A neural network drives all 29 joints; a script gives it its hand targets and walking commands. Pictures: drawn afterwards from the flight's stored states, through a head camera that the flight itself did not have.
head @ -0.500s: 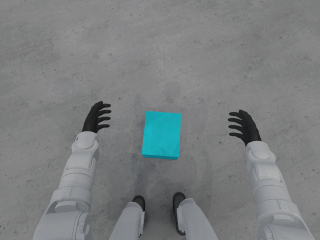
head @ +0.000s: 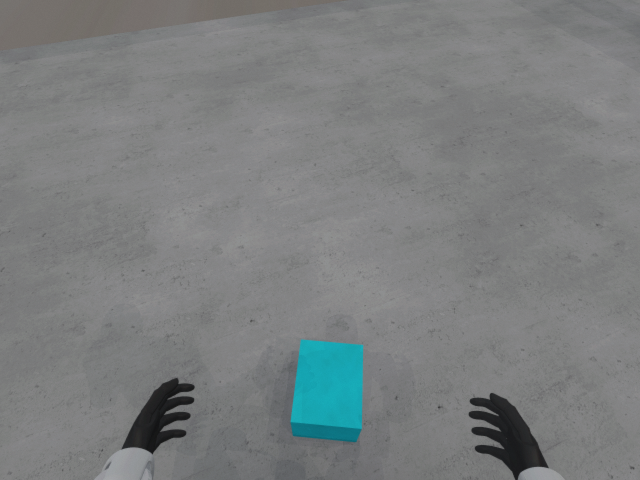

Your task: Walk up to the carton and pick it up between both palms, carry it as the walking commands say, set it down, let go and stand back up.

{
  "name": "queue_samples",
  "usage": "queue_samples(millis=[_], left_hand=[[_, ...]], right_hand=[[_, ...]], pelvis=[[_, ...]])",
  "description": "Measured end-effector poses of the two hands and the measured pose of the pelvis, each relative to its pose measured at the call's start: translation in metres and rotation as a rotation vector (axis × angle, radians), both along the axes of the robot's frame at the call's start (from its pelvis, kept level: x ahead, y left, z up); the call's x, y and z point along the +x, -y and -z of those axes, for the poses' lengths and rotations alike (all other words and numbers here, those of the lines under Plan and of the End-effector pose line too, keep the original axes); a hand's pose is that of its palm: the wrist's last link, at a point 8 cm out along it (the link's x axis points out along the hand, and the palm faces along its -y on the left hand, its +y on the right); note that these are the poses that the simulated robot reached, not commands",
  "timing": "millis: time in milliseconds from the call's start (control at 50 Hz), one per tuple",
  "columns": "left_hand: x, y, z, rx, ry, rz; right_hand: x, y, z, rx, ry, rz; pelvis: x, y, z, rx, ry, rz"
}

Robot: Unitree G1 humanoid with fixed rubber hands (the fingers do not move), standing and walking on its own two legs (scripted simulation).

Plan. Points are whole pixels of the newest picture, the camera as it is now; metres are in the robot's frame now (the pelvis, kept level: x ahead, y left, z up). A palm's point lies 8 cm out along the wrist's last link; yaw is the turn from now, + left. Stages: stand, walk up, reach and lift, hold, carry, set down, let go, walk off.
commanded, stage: let go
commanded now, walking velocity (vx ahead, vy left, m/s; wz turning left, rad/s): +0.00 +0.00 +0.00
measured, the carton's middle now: (328, 390) +0.43 -0.01 -0.69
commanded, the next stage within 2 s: stand in 0.40 s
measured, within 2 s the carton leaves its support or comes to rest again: neither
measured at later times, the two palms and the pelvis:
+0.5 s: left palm (133, 466) +0.15 +0.25 -0.09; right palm (527, 470) +0.16 -0.25 -0.09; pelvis +0.02 +0.00 -0.01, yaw -1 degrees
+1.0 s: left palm (148, 475) +0.15 +0.24 -0.12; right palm out of the picture +0.12 -0.28 -0.13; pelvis +0.07 -0.02 -0.01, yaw -2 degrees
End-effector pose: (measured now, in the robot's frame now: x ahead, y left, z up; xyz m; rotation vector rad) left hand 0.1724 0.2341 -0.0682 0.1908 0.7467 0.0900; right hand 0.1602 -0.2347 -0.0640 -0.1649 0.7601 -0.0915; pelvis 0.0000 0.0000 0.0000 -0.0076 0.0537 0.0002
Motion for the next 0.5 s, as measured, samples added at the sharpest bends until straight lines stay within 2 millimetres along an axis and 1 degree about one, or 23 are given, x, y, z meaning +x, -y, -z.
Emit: queue_samples(millis=[60, 140, 240, 360, 400, 440, 500], left_hand=[[-0.010, -0.007, -0.004, -0.012, -0.004, -0.006], [-0.019, -0.010, -0.003, -0.017, -0.042, 0.004], [-0.018, -0.007, -0.001, -0.017, -0.066, 0.020], [-0.010, 0.002, 0.001, -0.015, -0.057, 0.016], [-0.010, 0.002, 0.004, -0.001, -0.060, 0.011], [-0.012, -0.003, 0.009, 0.037, -0.068, 0.006], [-0.021, -0.012, 0.019, 0.070, -0.116, -0.010]], right_hand=[[-0.003, -0.006, 0.000, 0.011, -0.007, -0.015], [-0.005, -0.012, 0.003, 0.021, -0.027, -0.024], [-0.005, -0.010, 0.006, 0.013, -0.045, -0.016], [-0.001, -0.007, 0.004, -0.015, -0.054, -0.019], [0.001, -0.003, 0.004, -0.051, -0.039, -0.020], [0.000, 0.004, 0.009, -0.082, -0.039, -0.016], [-0.004, 0.012, 0.023, -0.095, -0.075, -0.006]], pelvis=[[-0.001, -0.004, 0.000, 0.000, 0.061, -0.003], [-0.004, -0.009, 0.001, -0.002, 0.129, 0.005], [-0.007, -0.011, 0.003, 0.000, 0.171, 0.011], [-0.003, -0.007, 0.003, -0.001, 0.155, 0.009], [0.001, -0.005, 0.003, -0.001, 0.120, 0.009], [0.006, -0.004, 0.004, -0.001, 0.082, 0.009], [0.015, -0.002, 0.005, -0.001, 0.035, 0.010]])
